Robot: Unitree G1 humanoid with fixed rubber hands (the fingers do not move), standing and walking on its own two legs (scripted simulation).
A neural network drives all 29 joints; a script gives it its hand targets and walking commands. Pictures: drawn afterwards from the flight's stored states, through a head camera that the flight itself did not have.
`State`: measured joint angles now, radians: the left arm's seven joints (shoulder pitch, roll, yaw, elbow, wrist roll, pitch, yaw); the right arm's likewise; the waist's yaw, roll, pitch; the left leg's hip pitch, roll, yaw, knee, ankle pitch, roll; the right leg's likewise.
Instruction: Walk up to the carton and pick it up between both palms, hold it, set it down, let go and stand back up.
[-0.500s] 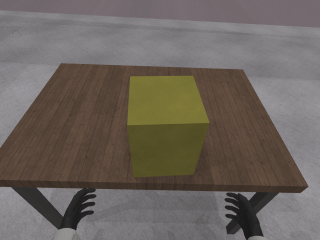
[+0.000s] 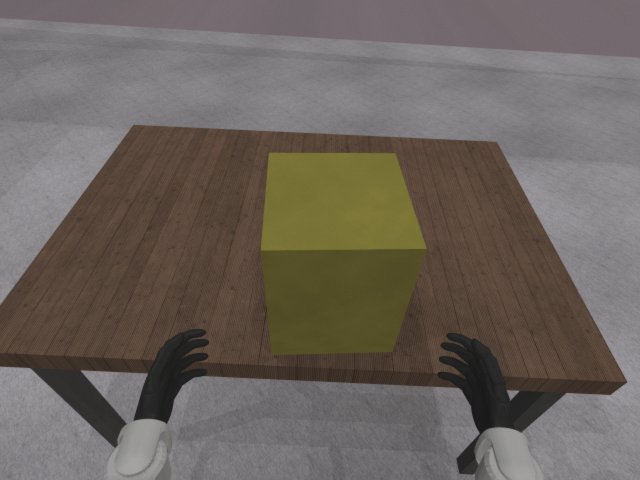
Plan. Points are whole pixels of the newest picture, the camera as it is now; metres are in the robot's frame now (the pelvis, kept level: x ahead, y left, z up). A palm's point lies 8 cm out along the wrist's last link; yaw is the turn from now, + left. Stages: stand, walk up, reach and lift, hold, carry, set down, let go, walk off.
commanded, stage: reach and lift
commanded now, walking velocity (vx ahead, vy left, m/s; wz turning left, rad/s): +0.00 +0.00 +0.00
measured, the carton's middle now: (332, 255) +0.46 +0.01 +0.01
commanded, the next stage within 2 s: none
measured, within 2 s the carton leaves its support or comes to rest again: neither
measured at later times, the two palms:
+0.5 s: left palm (164, 317) +0.29 +0.21 +0.07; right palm (484, 324) +0.30 -0.18 +0.07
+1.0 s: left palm (169, 237) +0.37 +0.22 +0.13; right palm (477, 244) +0.38 -0.17 +0.13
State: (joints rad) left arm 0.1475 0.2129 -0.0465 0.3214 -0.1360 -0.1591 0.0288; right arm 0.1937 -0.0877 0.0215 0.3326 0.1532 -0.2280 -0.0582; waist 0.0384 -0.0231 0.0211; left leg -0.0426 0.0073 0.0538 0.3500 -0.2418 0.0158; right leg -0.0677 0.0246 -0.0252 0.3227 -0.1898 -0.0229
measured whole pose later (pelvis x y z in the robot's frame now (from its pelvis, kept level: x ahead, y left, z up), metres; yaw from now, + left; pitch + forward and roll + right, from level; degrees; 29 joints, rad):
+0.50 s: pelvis +0.00 +0.00 +0.00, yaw +0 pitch -2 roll -1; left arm -0.15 0.20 0.08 0.18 -0.13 0.26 -0.01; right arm -0.12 -0.16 0.02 0.24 0.23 0.07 -0.14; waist 0.02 -0.01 0.03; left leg -0.06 0.01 0.05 0.32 -0.22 0.01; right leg -0.08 0.03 -0.02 0.28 -0.16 -0.02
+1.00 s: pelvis -0.01 +0.00 +0.00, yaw +1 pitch +1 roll -1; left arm -0.60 0.26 0.14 0.46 -0.12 0.41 0.02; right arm -0.60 -0.20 -0.01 0.56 0.29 0.23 -0.16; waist 0.00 -0.02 -0.02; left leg -0.16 0.01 0.03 0.35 -0.21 0.01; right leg -0.17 0.03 -0.02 0.30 -0.15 -0.03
